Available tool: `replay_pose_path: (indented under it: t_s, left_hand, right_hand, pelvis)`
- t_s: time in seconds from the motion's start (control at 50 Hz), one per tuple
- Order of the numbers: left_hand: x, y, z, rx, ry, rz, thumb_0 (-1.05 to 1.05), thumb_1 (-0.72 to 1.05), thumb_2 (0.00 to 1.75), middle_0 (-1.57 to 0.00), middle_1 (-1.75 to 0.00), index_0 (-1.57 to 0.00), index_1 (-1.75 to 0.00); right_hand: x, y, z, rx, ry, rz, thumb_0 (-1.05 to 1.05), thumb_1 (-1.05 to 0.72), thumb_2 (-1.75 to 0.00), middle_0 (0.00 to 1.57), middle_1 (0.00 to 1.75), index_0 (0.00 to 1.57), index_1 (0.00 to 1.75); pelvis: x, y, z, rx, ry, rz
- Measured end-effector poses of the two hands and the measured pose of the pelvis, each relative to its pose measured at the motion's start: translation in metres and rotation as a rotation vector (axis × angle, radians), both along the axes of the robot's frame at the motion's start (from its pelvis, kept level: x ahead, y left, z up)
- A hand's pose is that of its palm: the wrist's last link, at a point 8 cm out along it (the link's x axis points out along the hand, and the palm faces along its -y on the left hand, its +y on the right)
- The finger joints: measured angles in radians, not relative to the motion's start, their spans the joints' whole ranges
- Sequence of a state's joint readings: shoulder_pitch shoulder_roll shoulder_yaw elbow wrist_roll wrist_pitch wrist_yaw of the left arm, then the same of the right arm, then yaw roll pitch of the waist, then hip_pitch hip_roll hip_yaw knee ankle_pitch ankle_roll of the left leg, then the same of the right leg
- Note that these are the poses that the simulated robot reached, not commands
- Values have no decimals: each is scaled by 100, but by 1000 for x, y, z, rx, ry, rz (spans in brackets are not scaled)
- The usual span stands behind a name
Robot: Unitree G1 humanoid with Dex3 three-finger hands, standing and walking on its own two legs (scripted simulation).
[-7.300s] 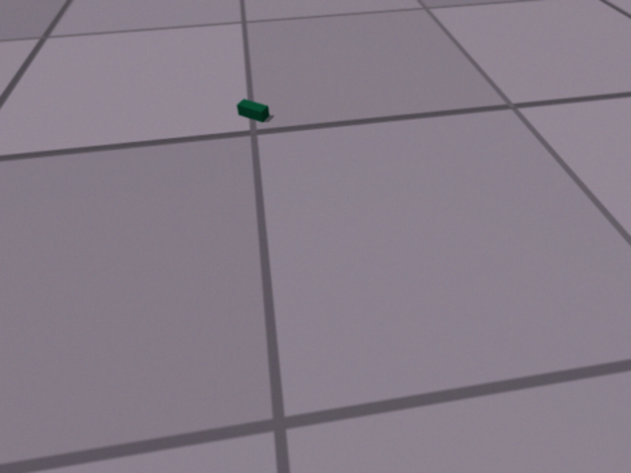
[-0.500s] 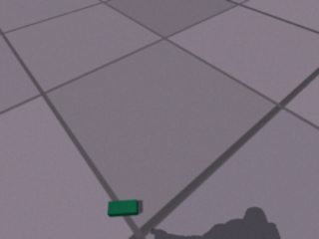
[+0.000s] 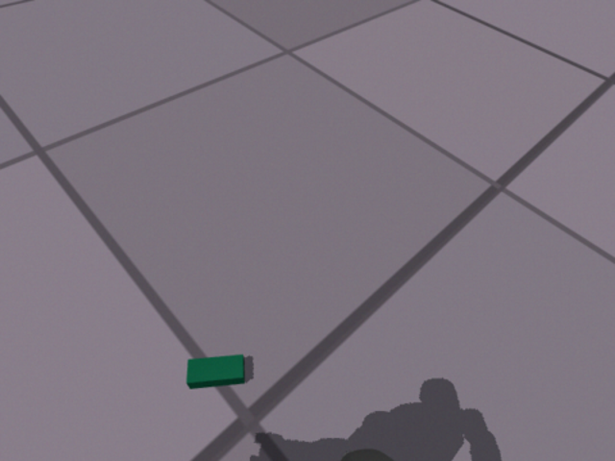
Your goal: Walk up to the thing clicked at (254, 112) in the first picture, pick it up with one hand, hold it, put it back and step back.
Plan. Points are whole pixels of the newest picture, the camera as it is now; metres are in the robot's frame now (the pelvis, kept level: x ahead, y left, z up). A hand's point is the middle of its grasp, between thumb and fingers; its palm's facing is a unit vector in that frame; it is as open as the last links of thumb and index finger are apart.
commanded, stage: walk up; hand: left
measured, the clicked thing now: (216, 371) +0.45 +0.23 -0.74
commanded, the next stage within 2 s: stand in 1.46 s
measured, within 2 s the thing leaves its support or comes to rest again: neither
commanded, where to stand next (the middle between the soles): +0.09 -0.05 m, yaw +3 degrees
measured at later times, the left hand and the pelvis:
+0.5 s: hand (157, 438) +0.18 +0.21 -0.13, palm faces +0.02 -0.93 -0.38, open 7.4 cm; pelvis +0.04 -0.04 -0.01, yaw +1 degrees
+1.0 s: hand out of the picture +0.06 +0.23 -0.16, palm faces +0.04 -0.92 -0.38, open 7.4 cm; pelvis +0.01 -0.04 -0.01, yaw +3 degrees
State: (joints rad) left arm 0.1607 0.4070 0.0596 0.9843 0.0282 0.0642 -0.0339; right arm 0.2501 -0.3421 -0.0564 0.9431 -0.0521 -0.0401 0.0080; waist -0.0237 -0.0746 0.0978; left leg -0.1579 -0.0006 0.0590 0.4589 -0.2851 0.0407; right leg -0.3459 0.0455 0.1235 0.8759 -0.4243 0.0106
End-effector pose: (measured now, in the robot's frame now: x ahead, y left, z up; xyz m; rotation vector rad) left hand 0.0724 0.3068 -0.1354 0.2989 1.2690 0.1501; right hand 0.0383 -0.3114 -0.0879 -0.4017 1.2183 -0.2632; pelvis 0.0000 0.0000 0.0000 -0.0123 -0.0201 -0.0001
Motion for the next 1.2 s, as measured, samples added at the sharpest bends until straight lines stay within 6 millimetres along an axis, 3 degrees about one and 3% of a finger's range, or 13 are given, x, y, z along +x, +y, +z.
replay_pose_path:
  t_s: [0.08,0.16,0.22,0.4,0.56,0.7,0.84,0.96,1.06,1.2]
  left_hand:
    - [6,-2,13,25,2,-39,1,90,90,-20,-30,-20,-30]
    - [34,-10,29,65,-70,-77,1,90,90,-20,-30,-20,-30]
    - [55,-21,36,111,-147,-83,1,90,90,-20,-30,-20,-30]
    - [85,-55,52,97,-253,-49,1,90,90,-20,-30,-20,-30]
    - [95,-45,24,57,-238,4,1,90,90,-21,-30,-20,-30]
    - [72,-29,6,63,-160,59,1,90,90,-20,-30,-20,-30]
    - [18,-34,5,97,-82,59,1,91,90,-20,-30,-20,-30]
    - [-21,-39,15,91,-25,79,1,90,90,-20,-30,-20,-30]
    - [-25,-36,18,67,-50,115,1,90,90,-20,-30,-20,-30]
    - [-11,-33,20,45,-83,116,1,90,90,-20,-30,-20,-30]
  right_hand:
    - [-15,-13,3,14,-14,-33,0,-90,-90,21,30,21,30]
    - [-28,-34,-5,31,22,-56,0,-90,-90,21,30,21,30]
    - [-27,-50,-22,44,51,-73,0,-90,-90,21,30,21,30]
    - [22,-42,-43,116,47,-18,0,-91,-90,21,30,20,30]
    - [57,-32,-43,71,20,32,0,-91,-90,21,30,20,30]
    - [76,-29,-28,29,-24,68,0,-91,-90,21,30,20,30]
    - [95,-35,-37,50,-88,101,0,-91,-90,21,30,20,30]
    - [93,-21,-39,112,-80,100,0,-91,-90,21,30,20,30]
    - [82,-9,-38,126,-43,130,0,-91,-90,21,30,20,30]
    - [79,-2,-28,127,-41,127,0,-91,-90,21,30,20,30]
  pelvis:
    - [7,-8,4,-3,-8,-14]
    - [16,-21,2,4,-15,-19]
    - [22,-34,-7,4,-27,-16]
    - [38,-46,-2,4,-28,10]
    - [41,-34,-16,6,-25,40]
    - [26,-31,-17,4,-13,45]
    - [14,-40,-21,-15,-22,33]
    - [12,-40,-12,10,-17,43]
    - [11,-35,-6,14,-22,64]
    - [16,-33,1,7,-20,65]
